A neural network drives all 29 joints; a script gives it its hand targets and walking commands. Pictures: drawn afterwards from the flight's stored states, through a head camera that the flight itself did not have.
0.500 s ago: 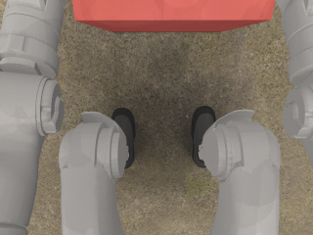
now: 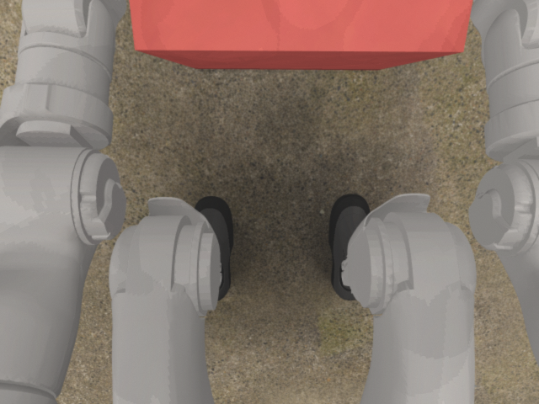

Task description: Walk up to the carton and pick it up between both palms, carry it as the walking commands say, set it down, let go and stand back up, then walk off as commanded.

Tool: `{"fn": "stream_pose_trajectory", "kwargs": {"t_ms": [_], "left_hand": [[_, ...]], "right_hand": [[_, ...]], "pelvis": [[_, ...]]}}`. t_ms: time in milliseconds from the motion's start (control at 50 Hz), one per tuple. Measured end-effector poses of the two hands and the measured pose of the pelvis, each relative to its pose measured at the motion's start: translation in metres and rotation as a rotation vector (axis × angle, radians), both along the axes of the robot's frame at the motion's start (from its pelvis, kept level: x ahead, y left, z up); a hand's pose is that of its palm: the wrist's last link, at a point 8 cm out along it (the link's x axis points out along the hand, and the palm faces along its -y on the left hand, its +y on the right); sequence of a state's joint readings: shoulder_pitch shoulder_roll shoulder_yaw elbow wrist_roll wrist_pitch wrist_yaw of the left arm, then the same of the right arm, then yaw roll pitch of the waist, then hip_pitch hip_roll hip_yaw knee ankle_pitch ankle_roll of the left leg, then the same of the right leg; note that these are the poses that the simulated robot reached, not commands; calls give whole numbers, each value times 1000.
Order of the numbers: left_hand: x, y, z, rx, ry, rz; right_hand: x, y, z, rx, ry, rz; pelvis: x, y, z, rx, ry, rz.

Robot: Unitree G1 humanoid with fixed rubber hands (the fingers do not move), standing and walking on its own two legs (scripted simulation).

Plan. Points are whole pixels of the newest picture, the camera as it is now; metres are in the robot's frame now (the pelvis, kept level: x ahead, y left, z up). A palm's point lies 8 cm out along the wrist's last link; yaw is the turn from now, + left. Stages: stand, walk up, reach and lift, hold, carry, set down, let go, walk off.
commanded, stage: reach and lift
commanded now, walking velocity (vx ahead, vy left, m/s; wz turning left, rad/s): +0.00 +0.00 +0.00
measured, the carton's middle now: out of the picture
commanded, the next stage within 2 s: none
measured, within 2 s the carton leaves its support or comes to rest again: leaves its support in 0.16 s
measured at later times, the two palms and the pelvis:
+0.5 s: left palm out of the picture +0.57 +0.17 -0.08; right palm out of the picture +0.56 -0.21 -0.09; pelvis +0.00 +0.00 +0.04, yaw +0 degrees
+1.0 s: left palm out of the picture +0.56 +0.17 -0.03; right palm out of the picture +0.54 -0.21 -0.03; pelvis +0.01 +0.00 +0.08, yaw +0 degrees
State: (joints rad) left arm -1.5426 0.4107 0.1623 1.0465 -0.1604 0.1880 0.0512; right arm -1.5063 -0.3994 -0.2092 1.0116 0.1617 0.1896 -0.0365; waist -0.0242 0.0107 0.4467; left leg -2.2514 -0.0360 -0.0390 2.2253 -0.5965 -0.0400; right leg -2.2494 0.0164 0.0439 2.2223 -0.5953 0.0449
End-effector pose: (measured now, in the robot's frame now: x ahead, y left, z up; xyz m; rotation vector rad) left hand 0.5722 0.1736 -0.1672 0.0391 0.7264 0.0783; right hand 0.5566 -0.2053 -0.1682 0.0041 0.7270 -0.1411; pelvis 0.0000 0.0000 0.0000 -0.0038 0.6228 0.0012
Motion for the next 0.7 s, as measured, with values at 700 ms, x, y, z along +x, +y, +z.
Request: {"fn": "stream_pose_trajectory", "kwargs": {"t_ms": [700], "left_hand": [[-3,3,91,23,-6,3]], "right_hand": [[-2,3,91,-16,-5,2]], "pelvis": [[2,-1,48,5,169,-6]]}}
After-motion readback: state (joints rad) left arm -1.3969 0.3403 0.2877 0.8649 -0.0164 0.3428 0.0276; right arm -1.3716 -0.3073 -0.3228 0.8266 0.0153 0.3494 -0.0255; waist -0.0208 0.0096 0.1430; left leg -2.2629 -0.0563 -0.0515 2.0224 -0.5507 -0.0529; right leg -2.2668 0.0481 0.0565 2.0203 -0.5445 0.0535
